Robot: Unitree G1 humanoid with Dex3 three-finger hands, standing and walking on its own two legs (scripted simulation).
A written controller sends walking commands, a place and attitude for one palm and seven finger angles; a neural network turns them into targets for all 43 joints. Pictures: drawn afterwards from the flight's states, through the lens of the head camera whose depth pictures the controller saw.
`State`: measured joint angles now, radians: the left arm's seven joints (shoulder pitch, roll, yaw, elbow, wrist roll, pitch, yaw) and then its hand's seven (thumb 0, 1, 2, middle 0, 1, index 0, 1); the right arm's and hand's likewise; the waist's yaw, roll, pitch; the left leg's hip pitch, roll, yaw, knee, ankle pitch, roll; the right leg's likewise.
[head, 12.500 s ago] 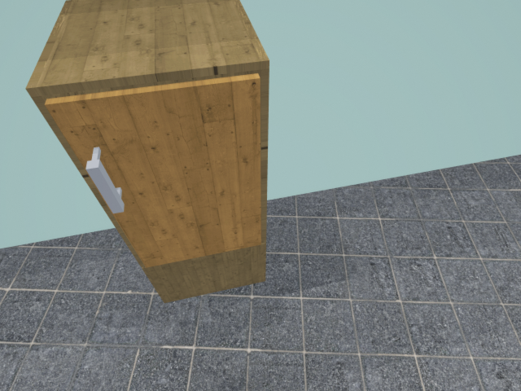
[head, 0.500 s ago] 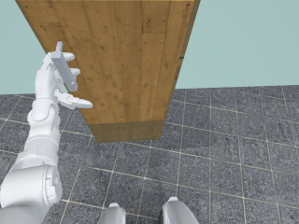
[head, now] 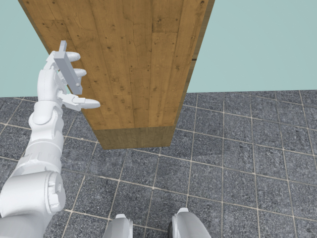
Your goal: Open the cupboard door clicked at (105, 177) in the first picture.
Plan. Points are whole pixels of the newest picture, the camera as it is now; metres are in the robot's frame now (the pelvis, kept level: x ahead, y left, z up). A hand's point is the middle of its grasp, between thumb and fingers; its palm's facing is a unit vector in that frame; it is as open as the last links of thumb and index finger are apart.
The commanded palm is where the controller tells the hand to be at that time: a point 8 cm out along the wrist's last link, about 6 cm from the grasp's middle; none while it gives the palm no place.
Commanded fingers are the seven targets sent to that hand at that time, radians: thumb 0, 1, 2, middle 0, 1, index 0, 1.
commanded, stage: close the thumb around the handle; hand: left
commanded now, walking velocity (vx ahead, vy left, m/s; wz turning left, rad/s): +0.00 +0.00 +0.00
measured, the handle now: (71, 69) +0.53 +0.21 +0.06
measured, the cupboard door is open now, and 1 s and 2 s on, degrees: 1 11 45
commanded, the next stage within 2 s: pull the door open along its arc in 0.54 s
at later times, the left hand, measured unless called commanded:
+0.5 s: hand (79, 83) +0.48 +0.18 +0.06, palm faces +0.03 -1.00 -0.01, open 5.5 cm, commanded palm +0.46 +0.23 +0.07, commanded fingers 0.00 0.90 0.90 -0.40 -1.35 -0.40 -1.35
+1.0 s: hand (81, 103) +0.42 +0.17 +0.06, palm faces +0.01 -1.00 -0.01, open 5.8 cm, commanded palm +0.37 +0.22 +0.07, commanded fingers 0.00 0.90 0.90 -0.40 -1.35 -0.40 -1.35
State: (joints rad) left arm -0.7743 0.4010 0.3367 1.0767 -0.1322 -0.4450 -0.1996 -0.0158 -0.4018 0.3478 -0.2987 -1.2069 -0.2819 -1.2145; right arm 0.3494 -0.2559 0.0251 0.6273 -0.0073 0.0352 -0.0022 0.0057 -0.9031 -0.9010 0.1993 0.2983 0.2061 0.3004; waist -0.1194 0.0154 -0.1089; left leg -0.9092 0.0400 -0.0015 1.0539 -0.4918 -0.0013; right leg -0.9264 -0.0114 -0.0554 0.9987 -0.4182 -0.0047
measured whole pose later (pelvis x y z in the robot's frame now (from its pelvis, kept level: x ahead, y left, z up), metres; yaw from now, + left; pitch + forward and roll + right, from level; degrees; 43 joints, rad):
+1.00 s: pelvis +0.02 +0.01 +0.02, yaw -2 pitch +18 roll -1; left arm -0.37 0.27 0.29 0.67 -0.19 -0.40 -0.18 0.01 0.73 0.75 -0.37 -1.35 -0.37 -1.35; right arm 0.37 -0.24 0.01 0.56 0.01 0.05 0.02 0.01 -0.90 -0.90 0.20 0.30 0.21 0.30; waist -0.10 0.02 -0.13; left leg -0.77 0.05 0.04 0.96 -0.49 0.01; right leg -0.81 0.00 -0.01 0.91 -0.41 0.01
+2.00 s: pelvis +0.01 -0.06 +0.01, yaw +4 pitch +12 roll +2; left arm 0.26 -0.09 -0.20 0.02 0.07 -0.28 0.51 0.01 0.25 0.62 -0.32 -1.25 -0.35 -1.28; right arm 0.23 -0.20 -0.01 0.55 -0.07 -0.06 0.00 0.01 -0.90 -0.90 0.20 0.30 0.20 0.30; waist -0.01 0.03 -0.14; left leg -0.68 0.03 -0.06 0.95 -0.47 -0.05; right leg -0.73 -0.02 -0.11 0.99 -0.47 -0.08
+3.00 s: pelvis -0.01 +0.00 +0.00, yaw +1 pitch +10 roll +0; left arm 0.27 0.01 -0.32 -0.07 0.04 -0.25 0.16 -0.02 -0.51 0.30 -0.16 -0.31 -0.17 -0.33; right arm 0.27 -0.20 0.03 0.43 -0.02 -0.07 0.01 0.01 -0.90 -0.90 0.20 0.30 0.20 0.30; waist -0.01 0.03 -0.10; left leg -0.73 0.00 0.00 1.06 -0.50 0.00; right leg -0.77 -0.04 -0.04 1.04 -0.45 0.00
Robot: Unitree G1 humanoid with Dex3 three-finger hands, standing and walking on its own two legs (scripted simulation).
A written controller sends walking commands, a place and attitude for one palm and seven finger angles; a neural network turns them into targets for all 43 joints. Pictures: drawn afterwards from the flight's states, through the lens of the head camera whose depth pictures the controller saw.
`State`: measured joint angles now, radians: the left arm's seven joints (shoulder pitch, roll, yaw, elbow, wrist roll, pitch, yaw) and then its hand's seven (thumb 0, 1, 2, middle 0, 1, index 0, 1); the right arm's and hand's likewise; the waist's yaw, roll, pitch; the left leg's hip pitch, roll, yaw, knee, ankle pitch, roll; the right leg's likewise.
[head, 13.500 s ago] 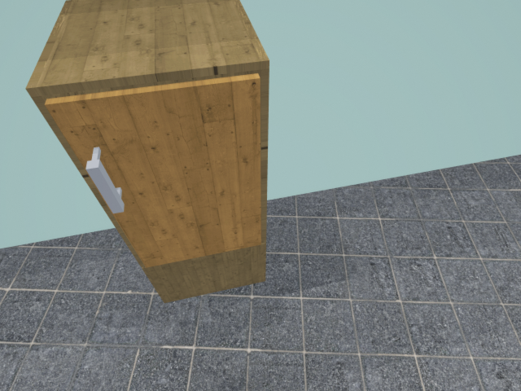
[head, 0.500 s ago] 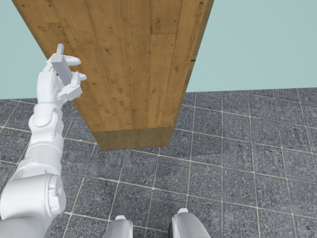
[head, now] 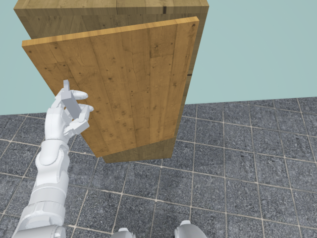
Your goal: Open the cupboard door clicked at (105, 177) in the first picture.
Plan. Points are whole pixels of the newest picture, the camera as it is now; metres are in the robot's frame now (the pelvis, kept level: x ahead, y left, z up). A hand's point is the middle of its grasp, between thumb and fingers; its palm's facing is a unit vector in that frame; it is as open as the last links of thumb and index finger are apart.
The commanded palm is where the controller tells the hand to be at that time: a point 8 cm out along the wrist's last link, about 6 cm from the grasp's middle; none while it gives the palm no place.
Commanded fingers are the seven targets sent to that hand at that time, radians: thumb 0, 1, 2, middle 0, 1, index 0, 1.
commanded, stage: pull the door open along its arc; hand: left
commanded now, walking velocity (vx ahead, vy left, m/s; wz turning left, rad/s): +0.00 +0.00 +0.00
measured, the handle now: (75, 105) +0.44 +0.21 +0.05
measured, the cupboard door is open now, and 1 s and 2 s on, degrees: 11 45 49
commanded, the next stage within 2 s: open thumb and fingers to let go in 0.56 s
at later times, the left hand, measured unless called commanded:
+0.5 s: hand (131, 175) +0.26 +0.05 +0.05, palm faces +0.35 -0.94 -0.02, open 6.0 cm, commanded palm +0.17 +0.10 +0.05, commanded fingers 0.00 0.90 0.90 -0.40 -1.35 -0.40 -1.35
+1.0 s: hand (135, 176) +0.25 +0.05 +0.05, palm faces +0.46 -0.89 -0.02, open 8.9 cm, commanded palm +0.20 +0.09 +0.05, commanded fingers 0.00 -0.36 0.36 -0.31 -1.22 -0.31 -1.22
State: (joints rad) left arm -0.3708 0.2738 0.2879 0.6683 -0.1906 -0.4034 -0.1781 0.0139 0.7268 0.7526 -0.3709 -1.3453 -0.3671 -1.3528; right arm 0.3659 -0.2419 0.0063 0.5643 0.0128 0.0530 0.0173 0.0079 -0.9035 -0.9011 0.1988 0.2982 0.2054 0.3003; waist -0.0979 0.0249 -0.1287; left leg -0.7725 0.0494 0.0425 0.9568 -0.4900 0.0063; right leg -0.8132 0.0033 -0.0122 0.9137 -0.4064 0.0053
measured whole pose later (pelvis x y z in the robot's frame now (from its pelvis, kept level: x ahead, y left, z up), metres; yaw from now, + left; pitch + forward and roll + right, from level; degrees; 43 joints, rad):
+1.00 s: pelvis -0.01 -0.06 +0.00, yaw +6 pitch +12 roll +2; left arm 0.26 -0.09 -0.20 0.02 0.07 -0.28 0.51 0.01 0.25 0.62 -0.32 -1.25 -0.35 -1.28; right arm 0.23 -0.20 -0.01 0.55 -0.07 -0.06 0.00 0.01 -0.90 -0.90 0.20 0.30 0.20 0.30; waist -0.01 0.03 -0.14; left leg -0.68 0.03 -0.06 0.95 -0.47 -0.05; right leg -0.73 -0.02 -0.11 0.99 -0.47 -0.08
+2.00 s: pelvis -0.03 -0.01 -0.02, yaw +3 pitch +10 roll +0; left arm 0.27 0.01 -0.32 -0.07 0.04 -0.25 0.16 -0.02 -0.51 0.30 -0.16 -0.31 -0.17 -0.33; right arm 0.27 -0.20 0.03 0.43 -0.02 -0.07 0.01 0.01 -0.90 -0.90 0.20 0.30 0.20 0.30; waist -0.01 0.03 -0.10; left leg -0.73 0.00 0.00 1.06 -0.50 0.00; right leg -0.77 -0.04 -0.04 1.04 -0.45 0.00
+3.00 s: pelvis -0.03 -0.01 -0.03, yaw +4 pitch +12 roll -1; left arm 0.66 0.17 -0.06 -0.40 -0.16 -0.30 -0.14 -0.02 -0.50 0.30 -0.15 -0.30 -0.15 -0.30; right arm 0.27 -0.21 0.01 0.36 0.03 -0.08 -0.05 0.01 -0.90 -0.90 0.20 0.30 0.21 0.30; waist 0.02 0.04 -0.14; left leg -0.82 0.02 -0.04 1.18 -0.57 -0.01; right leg -0.83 -0.03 -0.07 1.15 -0.51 -0.01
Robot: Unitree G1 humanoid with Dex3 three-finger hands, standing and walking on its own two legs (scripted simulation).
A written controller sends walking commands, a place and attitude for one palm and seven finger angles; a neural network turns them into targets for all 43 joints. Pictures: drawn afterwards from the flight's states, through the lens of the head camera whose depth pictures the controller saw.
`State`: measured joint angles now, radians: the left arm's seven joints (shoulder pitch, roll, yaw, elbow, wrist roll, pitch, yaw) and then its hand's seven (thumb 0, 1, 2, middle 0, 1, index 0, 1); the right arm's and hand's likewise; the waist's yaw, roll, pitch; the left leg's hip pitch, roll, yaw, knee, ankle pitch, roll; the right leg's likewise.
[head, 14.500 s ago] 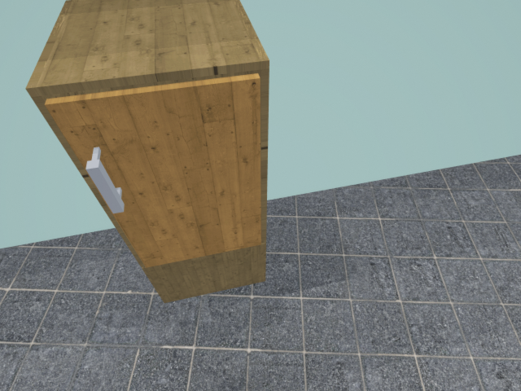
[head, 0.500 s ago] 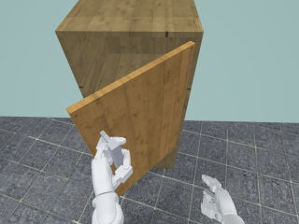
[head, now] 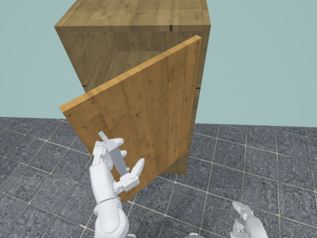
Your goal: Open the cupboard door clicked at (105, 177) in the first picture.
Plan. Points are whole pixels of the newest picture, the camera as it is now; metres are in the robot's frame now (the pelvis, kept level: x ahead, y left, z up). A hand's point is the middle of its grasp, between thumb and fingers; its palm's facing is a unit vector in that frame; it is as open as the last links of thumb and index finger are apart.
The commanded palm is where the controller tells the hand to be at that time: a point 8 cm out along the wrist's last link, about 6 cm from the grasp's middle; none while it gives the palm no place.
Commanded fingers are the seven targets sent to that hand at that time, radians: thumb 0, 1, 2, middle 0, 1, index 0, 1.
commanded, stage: open thumb and fingers to let go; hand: left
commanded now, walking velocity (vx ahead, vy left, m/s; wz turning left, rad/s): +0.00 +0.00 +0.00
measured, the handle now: (113, 154) +0.31 +0.13 +0.05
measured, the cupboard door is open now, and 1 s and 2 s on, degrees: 45 49 47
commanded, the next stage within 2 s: slide the hand sideways off the handle in 0.48 s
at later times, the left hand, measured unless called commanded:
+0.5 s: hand (124, 168) +0.27 +0.09 +0.06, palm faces +0.28 -0.96 -0.03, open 15.4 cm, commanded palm +0.23 +0.12 +0.06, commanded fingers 0.00 -0.50 0.30 -0.15 -0.30 -0.15 -0.30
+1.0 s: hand (126, 186) +0.23 +0.08 +0.06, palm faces -0.14 -0.99 +0.02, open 16.2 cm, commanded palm +0.20 +0.14 +0.06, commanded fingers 0.00 -0.50 0.30 -0.15 -0.30 -0.15 -0.30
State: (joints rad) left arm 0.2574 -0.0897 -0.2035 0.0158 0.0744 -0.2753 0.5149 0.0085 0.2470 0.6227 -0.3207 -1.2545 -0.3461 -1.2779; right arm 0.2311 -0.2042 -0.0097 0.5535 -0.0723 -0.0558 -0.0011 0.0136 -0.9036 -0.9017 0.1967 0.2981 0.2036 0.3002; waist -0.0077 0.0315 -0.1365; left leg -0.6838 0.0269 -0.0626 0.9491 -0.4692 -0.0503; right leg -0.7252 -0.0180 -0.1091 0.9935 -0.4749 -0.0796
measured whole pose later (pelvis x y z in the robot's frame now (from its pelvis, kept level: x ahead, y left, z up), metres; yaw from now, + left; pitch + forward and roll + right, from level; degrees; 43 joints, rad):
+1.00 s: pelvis -0.02 +0.06 -0.01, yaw -2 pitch +10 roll +0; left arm 0.27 0.01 -0.32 -0.07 0.04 -0.25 0.16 -0.02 -0.51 0.30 -0.16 -0.31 -0.17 -0.33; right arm 0.27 -0.20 0.03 0.43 -0.02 -0.07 0.01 0.01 -0.90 -0.90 0.20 0.30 0.20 0.30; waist -0.01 0.03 -0.10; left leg -0.73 0.00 0.00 1.06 -0.50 0.00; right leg -0.77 -0.04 -0.04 1.04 -0.45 0.00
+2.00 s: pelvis -0.02 +0.05 -0.03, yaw -2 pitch +12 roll -1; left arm 0.66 0.17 -0.06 -0.40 -0.16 -0.30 -0.14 -0.02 -0.50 0.30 -0.15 -0.30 -0.15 -0.30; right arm 0.27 -0.21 0.01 0.36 0.03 -0.08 -0.05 0.01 -0.90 -0.90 0.20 0.30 0.21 0.30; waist 0.02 0.04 -0.14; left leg -0.82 0.02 -0.04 1.18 -0.57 -0.01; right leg -0.83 -0.03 -0.07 1.15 -0.51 -0.01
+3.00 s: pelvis +0.03 +0.07 +0.06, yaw -3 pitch -3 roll -1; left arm 0.52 0.34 0.28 -0.45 -0.05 -0.04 0.12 0.00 0.45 0.71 -0.19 -0.30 -0.19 -0.30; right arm 0.21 -0.22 0.05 0.60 0.00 -0.13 -0.09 0.01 -0.90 -0.90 0.20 0.30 0.21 0.30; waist 0.07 0.06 0.00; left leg -0.12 0.00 0.01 0.50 -0.33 0.01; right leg -0.15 -0.03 -0.04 0.48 -0.28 0.02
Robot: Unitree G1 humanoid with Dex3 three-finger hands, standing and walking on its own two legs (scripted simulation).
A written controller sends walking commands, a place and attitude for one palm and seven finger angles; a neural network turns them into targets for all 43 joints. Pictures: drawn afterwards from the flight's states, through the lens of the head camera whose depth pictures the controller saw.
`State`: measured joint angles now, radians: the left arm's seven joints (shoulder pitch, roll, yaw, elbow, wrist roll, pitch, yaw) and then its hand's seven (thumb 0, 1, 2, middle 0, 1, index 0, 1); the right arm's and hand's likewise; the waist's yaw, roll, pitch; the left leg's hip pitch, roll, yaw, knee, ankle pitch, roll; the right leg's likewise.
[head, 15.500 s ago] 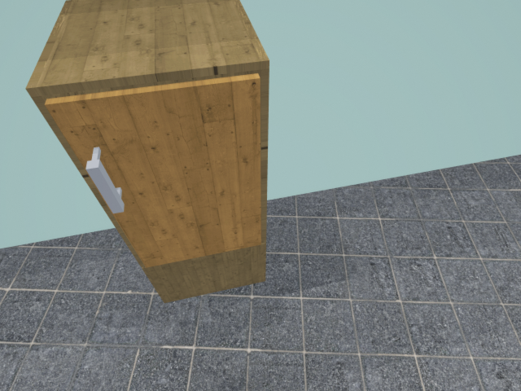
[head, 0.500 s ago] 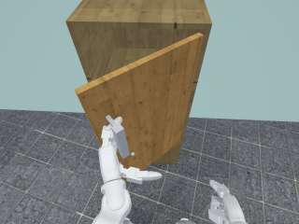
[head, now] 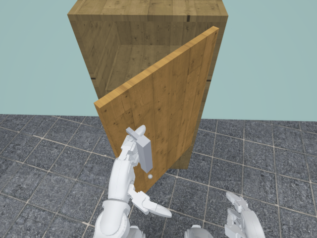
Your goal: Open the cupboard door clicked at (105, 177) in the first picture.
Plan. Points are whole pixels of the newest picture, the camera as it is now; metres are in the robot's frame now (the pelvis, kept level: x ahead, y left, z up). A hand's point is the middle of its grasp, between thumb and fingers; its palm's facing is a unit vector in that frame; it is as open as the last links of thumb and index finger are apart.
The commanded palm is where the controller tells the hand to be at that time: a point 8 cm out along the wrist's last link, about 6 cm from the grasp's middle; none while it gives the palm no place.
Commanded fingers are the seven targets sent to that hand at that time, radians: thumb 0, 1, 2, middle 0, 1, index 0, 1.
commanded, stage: slide the hand sideways off the handle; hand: left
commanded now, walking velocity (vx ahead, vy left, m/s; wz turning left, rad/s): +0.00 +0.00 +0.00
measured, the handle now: (139, 150) +0.31 +0.06 +0.06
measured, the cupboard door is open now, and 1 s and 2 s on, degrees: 49 47 47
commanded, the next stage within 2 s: draw the hand back to the body in 0.78 s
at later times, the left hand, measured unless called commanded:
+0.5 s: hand (124, 196) +0.20 +0.08 +0.07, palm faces -0.01 -1.00 -0.01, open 16.1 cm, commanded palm +0.17 +0.14 +0.07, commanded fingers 0.00 -0.50 0.30 -0.15 -0.30 -0.15 -0.30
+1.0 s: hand (103, 209) +0.18 +0.12 +0.07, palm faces -0.04 -1.00 -0.02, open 16.3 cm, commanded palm +0.15 +0.18 +0.09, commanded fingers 0.00 -0.50 0.30 -0.15 -0.30 -0.15 -0.30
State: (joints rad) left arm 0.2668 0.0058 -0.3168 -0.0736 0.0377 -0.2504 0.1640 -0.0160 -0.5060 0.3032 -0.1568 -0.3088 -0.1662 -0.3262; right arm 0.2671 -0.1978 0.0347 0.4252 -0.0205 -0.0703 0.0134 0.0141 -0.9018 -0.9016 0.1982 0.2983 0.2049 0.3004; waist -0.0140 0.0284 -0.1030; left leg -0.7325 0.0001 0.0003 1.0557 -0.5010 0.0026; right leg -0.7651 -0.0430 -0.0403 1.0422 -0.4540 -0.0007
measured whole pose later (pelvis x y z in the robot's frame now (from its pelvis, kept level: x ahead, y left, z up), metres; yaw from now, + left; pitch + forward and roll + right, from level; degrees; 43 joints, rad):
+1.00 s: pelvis +0.00 -0.01 -0.02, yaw +1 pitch +12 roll -1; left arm 0.66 0.17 -0.06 -0.40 -0.16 -0.30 -0.14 -0.02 -0.50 0.30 -0.15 -0.30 -0.15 -0.30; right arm 0.27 -0.21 0.01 0.36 0.03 -0.08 -0.05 0.01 -0.90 -0.90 0.20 0.30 0.21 0.30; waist 0.02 0.04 -0.14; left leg -0.82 0.02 -0.04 1.18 -0.57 -0.01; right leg -0.83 -0.03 -0.07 1.15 -0.51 -0.01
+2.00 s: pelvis +0.05 +0.01 +0.07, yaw +0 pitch -3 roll -1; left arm 0.52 0.34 0.28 -0.45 -0.05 -0.04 0.12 0.00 0.45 0.71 -0.19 -0.30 -0.19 -0.30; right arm 0.21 -0.22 0.05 0.60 0.00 -0.13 -0.09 0.01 -0.90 -0.90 0.20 0.30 0.21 0.30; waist 0.07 0.06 0.00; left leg -0.12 0.00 0.01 0.50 -0.33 0.01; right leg -0.15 -0.03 -0.04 0.48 -0.28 0.02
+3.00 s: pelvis -0.01 +0.01 +0.07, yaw -2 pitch +0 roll +0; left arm 0.57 0.42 0.41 -0.49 -0.04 -0.15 0.13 0.01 0.88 0.90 -0.21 -0.30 -0.21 -0.31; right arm 0.17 -0.23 -0.01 0.56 0.00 -0.01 -0.09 0.01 -0.90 -0.90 0.20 0.30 0.21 0.30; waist 0.01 0.01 0.05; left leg -0.25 0.00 0.04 0.49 -0.23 0.02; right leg -0.28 -0.03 -0.01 0.45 -0.16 0.02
